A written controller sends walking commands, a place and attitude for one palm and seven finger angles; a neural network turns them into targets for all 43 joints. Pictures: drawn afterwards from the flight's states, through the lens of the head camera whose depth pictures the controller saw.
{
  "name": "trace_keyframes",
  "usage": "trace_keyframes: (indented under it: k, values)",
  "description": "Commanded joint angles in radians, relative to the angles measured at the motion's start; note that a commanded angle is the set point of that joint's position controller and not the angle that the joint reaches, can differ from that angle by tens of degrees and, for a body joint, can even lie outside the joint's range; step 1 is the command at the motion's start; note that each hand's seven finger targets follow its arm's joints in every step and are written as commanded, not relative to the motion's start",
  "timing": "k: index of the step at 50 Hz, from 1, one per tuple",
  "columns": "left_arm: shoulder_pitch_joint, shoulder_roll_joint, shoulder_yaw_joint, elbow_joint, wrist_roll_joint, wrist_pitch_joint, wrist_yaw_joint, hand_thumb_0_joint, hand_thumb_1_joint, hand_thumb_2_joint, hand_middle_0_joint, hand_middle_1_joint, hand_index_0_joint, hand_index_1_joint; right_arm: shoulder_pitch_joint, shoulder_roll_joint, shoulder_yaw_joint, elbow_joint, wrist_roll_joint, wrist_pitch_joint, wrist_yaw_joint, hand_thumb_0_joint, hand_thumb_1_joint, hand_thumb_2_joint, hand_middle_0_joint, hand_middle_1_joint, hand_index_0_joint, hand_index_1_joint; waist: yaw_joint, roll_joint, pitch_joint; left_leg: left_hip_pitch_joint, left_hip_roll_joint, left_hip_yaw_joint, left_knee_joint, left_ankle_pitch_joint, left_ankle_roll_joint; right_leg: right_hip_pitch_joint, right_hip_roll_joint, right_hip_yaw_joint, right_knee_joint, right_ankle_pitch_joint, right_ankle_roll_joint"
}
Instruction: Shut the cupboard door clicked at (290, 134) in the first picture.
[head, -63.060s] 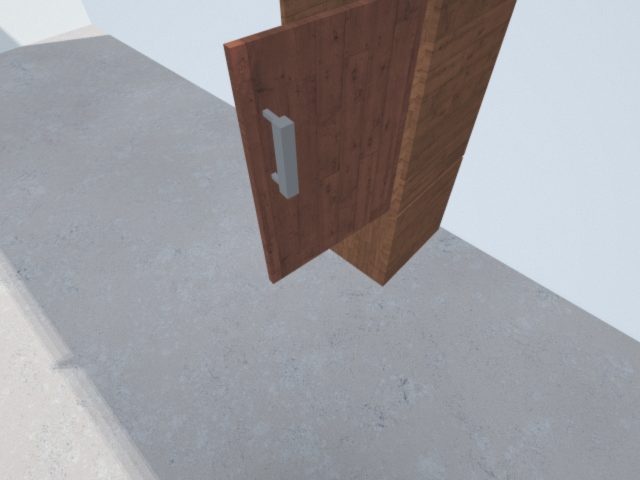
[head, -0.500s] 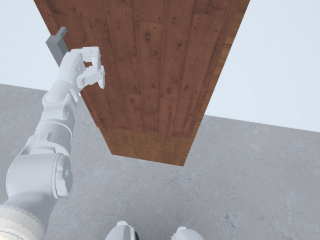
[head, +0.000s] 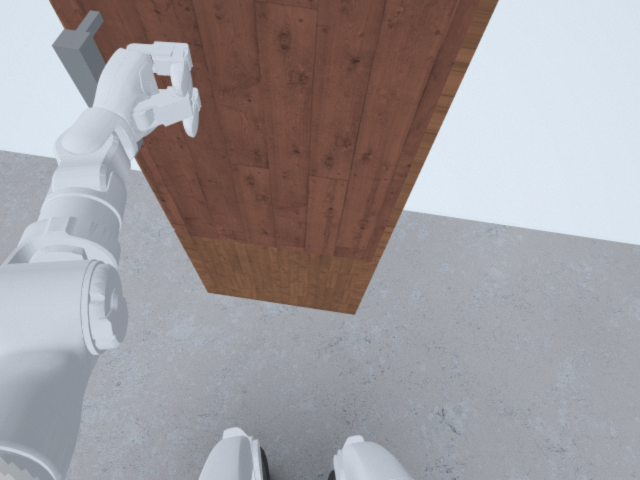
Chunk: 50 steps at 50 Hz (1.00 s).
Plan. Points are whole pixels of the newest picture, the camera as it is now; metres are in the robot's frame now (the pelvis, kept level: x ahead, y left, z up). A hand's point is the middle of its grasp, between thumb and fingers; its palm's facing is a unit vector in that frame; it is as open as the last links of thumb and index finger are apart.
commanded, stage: push the door shut along its arc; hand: left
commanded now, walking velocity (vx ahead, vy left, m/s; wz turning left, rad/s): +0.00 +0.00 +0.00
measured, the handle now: (112, 88) +0.57 +0.19 +0.12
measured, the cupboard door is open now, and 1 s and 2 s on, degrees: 0 0 0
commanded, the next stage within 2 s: pull the fist back off the door in 0.18 s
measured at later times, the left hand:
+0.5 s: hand (198, 99) +0.53 +0.09 +0.13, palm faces +0.09 -0.99 +0.06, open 2.7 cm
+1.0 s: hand (231, 118) +0.51 +0.05 +0.12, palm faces +0.03 -1.00 +0.00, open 3.2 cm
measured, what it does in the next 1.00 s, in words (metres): stands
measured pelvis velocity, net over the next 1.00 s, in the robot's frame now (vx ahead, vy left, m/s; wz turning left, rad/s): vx -0.01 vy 0.01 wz -0.03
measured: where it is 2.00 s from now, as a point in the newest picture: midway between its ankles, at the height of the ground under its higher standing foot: outside the picture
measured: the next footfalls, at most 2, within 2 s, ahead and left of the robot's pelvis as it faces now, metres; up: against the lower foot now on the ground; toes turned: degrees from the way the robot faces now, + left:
none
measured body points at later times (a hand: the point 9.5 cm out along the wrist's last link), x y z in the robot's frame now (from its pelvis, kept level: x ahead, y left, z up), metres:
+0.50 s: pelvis -0.03 +0.01 -0.02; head +0.09 +0.04 +0.41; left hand +0.52 +0.14 +0.13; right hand -0.03 -0.24 -0.13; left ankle +0.05 +0.11 -0.68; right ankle -0.03 -0.10 -0.68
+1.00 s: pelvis -0.01 +0.01 +0.00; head +0.08 +0.00 +0.44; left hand +0.50 +0.10 +0.12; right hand -0.07 -0.25 -0.11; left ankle +0.05 +0.11 -0.68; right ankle -0.03 -0.10 -0.68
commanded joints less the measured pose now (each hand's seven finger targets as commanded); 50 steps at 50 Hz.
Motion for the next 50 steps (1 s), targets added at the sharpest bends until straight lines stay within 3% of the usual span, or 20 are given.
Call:
trace_keyframes:
  k: [1, 3, 5, 8, 14, 15, 16, 20, 21, 23, 26, 28, 32, 35, 36, 37, 41, 45, 47, 50]
  values:
    - [-0.627, 0.131, -0.005, -0.196, -0.036, -0.048, -0.017, 0.0, 0.9, 0.9, -1.3, -1.5, -1.3, -1.5, 0.149, -0.179, -0.06, -0.025, 0.0, -0.034, -0.022, 0.0, -0.9, -0.9, 0.2, 0.3, 0.2, 0.3, -0.075, 0.053, -0.462, 0.544, -0.04, -0.083, -0.007, 0.285, 0.046, -0.086, 0.016, 0.049, -0.15, 0.368, 0.026]
    - [-0.662, 0.112, -0.02, -0.163, -0.028, -0.04, -0.011, 0.0, 0.9, 0.9, -1.3, -1.5, -1.3, -1.5, 0.149, -0.177, -0.055, -0.011, -0.004, -0.043, -0.025, 0.0, -0.9, -0.9, 0.2, 0.3, 0.2, 0.3, -0.083, 0.067, -0.447, 0.549, -0.041, -0.089, -0.006, 0.279, 0.047, -0.116, 0.018, 0.043, -0.148, 0.339, 0.023]
    - [-0.698, 0.136, -0.009, -0.152, -0.023, -0.032, -0.006, 0.0, 0.9, 0.9, -1.3, -1.5, -1.3, -1.5, 0.16, -0.187, -0.056, 0.0, -0.009, -0.052, -0.028, 0.0, -0.9, -0.9, 0.2, 0.3, 0.2, 0.3, -0.093, 0.06, -0.448, 0.538, -0.033, -0.096, 0.005, 0.263, 0.047, -0.143, 0.017, 0.037, -0.14, 0.304, 0.022]
    - [-0.752, 0.078, -0.047, -0.153, -0.019, -0.035, -0.007, 0.0, 0.9, 0.9, -1.3, -1.5, -1.3, -1.5, 0.157, -0.181, -0.055, 0.018, -0.012, -0.07, -0.032, 0.0, -0.9, -0.9, 0.2, 0.3, 0.2, 0.3, -0.109, 0.106, -0.474, 0.574, -0.027, -0.107, 0.023, 0.275, 0.048, -0.209, 0.018, 0.029, -0.12, 0.272, 0.019]
    - [-0.847, 0.016, -0.093, -0.176, -0.021, -0.026, -0.002, 0.0, 0.9, 0.9, -1.3, -1.5, -1.3, -1.5, 0.164, -0.188, -0.057, 0.045, -0.014, -0.107, -0.037, 0.0, -0.9, -0.9, 0.2, 0.3, 0.2, 0.3, -0.139, 0.123, -0.502, 0.594, -0.015, -0.126, 0.044, 0.225, 0.048, -0.306, 0.019, 0.012, -0.097, 0.201, 0.018]
    - [-0.857, 0.054, 0.105, -0.151, -0.079, 0.003, 0.207, 0.0, 0.9, 0.9, -1.3, -1.5, -1.3, -1.5, 0.193, -0.148, -0.049, 0.018, -0.014, -0.114, -0.023, 0.0, -0.9, -0.9, 0.2, 0.3, 0.2, 0.3, -0.083, 0.132, -0.501, 0.513, 0.001, -0.146, 0.019, 0.154, 0.022, -0.267, 0.003, 0.023, -0.108, 0.166, 0.02]
    - [-0.834, -0.017, 0.061, -0.142, -0.048, 0.014, 0.321, 0.0, 0.9, 0.9, -1.3, -1.5, -1.3, -1.5, 0.203, -0.147, -0.05, 0.016, -0.023, -0.12, -0.004, 0.0, -0.9, -0.9, 0.2, 0.3, 0.2, 0.3, -0.099, 0.139, -0.521, 0.514, 0.002, -0.157, 0.001, 0.118, 0.016, -0.277, 0.006, 0.018, -0.096, 0.153, 0.029]
    - [-0.855, -0.128, 0.047, -0.163, 0.034, -0.007, 0.587, 0.0, 0.9, 0.9, -1.3, -1.5, -1.3, -1.5, 0.239, -0.142, -0.069, 0.023, -0.066, -0.115, 0.047, 0.0, -0.9, -0.9, 0.2, 0.3, 0.2, 0.3, -0.125, 0.101, -0.502, 0.52, 0.007, -0.201, -0.022, 0.033, 0.002, -0.33, 0.002, -0.007, -0.075, 0.128, 0.038]
    - [-0.872, -0.132, 0.052, -0.177, 0.067, -0.024, 0.658, 0.0, 0.9, 0.9, -1.3, -1.5, -1.3, -1.5, 0.237, -0.139, -0.071, 0.022, -0.079, -0.115, 0.059, 0.0, -0.9, -0.9, 0.2, 0.3, 0.2, 0.3, -0.121, 0.119, -0.5, 0.508, 0.003, -0.197, -0.023, 0.005, -0.001, -0.335, 0.001, -0.008, -0.071, 0.115, 0.037]
    - [-0.877, -0.121, 0.01, -0.168, 0.162, -0.059, 0.729, 0.0, 0.9, 0.9, -1.3, -1.5, -1.3, -1.5, 0.246, -0.141, -0.07, 0.024, -0.097, -0.11, 0.082, 0.0, -0.9, -0.9, 0.2, 0.3, 0.2, 0.3, -0.137, 0.14, -0.493, 0.506, 0.0, -0.2, -0.03, -0.042, 0.0, -0.359, 0.0, -0.008, -0.069, 0.085, 0.034]
    - [-0.903, -0.091, -0.051, -0.156, 0.264, -0.1, 0.735, 0.0, 0.9, 0.9, -1.3, -1.5, -1.3, -1.5, 0.254, -0.149, -0.071, 0.02, -0.106, -0.101, 0.101, 0.0, -0.9, -0.9, 0.2, 0.3, 0.2, 0.3, -0.155, 0.164, -0.467, 0.5, -0.004, -0.19, -0.044, -0.093, 0.002, -0.359, -0.006, 0.001, -0.082, 0.051, 0.025]
    - [-0.877, -0.056, -0.05, -0.116, 0.273, -0.107, 0.706, 0.0, 0.9, 0.9, -1.3, -1.5, -1.3, -1.5, 0.25, -0.153, -0.071, 0.009, -0.102, -0.092, 0.102, 0.0, -0.9, -0.9, 0.2, 0.3, 0.2, 0.3, -0.143, 0.172, -0.462, 0.497, -0.011, -0.186, -0.058, -0.106, -0.001, -0.332, -0.004, 0.006, -0.094, 0.04, 0.018]
    - [-0.819, -0.051, -0.024, -0.071, 0.181, -0.086, 0.639, 0.0, 0.9, 0.9, -1.3, -1.5, -1.3, -1.5, 0.24, -0.162, -0.067, -0.017, -0.081, -0.084, 0.09, 0.0, -0.9, -0.9, 0.2, 0.3, 0.2, 0.3, -0.121, 0.116, -0.474, 0.477, -0.022, -0.173, -0.087, -0.127, 0.002, -0.254, 0.003, 0.012, -0.123, 0.029, 0.016]
    - [-0.737, -0.093, -0.021, -0.053, 0.126, -0.073, 0.617, 0.0, 0.9, 0.9, -1.3, -1.5, -1.3, -1.5, 0.23, -0.158, -0.064, -0.029, -0.073, -0.08, 0.083, 0.0, -0.9, -0.9, 0.2, 0.3, 0.2, 0.3, -0.108, 0.054, -0.426, 0.443, -0.027, -0.152, -0.104, -0.132, 0.005, -0.209, 0.009, 0.011, -0.153, 0.022, 0.022]
    - [-0.723, -0.078, -0.004, -0.061, 0.115, -0.08, 0.615, 0.0, 0.9, 0.9, -1.3, -1.5, -1.3, -1.5, 0.231, -0.16, -0.063, -0.029, -0.071, -0.082, 0.083, 0.0, -0.9, -0.9, 0.2, 0.3, 0.2, 0.3, -0.105, 0.026, -0.428, 0.425, -0.028, -0.145, -0.103, -0.125, 0.008, -0.191, 0.007, 0.014, -0.156, 0.022, 0.026]
    - [-0.702, -0.053, 0.022, -0.072, 0.107, -0.096, 0.614, 0.0, 0.9, 0.9, -1.3, -1.5, -1.3, -1.5, 0.238, -0.16, -0.061, -0.031, -0.073, -0.084, 0.082, 0.0, -0.9, -0.9, 0.2, 0.3, 0.2, 0.3, -0.088, 0.044, -0.438, 0.431, -0.029, -0.138, -0.108, -0.104, 0.007, -0.172, 0.006, 0.014, -0.155, 0.036, 0.024]
    - [-0.568, -0.078, 0.019, -0.132, 0.112, -0.148, 0.615, 0.0, 0.9, 0.9, -1.3, -1.5, -1.3, -1.5, 0.233, -0.149, -0.068, -0.043, -0.072, -0.076, 0.091, 0.0, -0.9, -0.9, 0.2, 0.3, 0.2, 0.3, -0.056, 0.008, -0.432, 0.429, -0.03, -0.108, -0.112, -0.046, 0.012, -0.114, 0.008, 0.018, -0.173, 0.073, 0.025]
    - [-0.438, -0.077, 0.039, -0.228, 0.113, -0.183, 0.614, 0.0, 0.9, 0.9, -1.3, -1.5, -1.3, -1.5, 0.224, -0.141, -0.08, -0.059, -0.067, -0.056, 0.095, 0.0, -0.9, -0.9, 0.2, 0.3, 0.2, 0.3, -0.004, 0.026, -0.469, 0.492, -0.031, -0.082, -0.117, 0.06, 0.01, -0.041, 0.014, 0.019, -0.182, 0.147, 0.021]
    - [-0.354, -0.053, 0.066, -0.279, 0.109, -0.191, 0.613, 0.0, 0.9, 0.9, -1.3, -1.5, -1.3, -1.5, 0.223, -0.138, -0.084, -0.074, -0.062, -0.041, 0.092, 0.0, -0.9, -0.9, 0.2, 0.3, 0.2, 0.3, 0.033, 0.028, -0.497, 0.52, -0.034, -0.065, -0.124, 0.143, 0.009, 0.033, 0.017, 0.021, -0.184, 0.218, 0.018]
    - [-0.239, -0.101, 0.045, -0.424, 0.094, -0.194, 0.61, 0.0, 0.9, 0.9, -1.3, -1.5, -1.3, -1.5, 0.188, -0.12, -0.086, -0.106, -0.05, -0.024, 0.089, 0.0, -0.9, -0.9, 0.2, 0.3, 0.2, 0.3, 0.063, 0.023, -0.529, 0.569, -0.043, -0.036, -0.127, 0.255, 0.011, 0.126, 0.023, 0.025, -0.191, 0.37, 0.021]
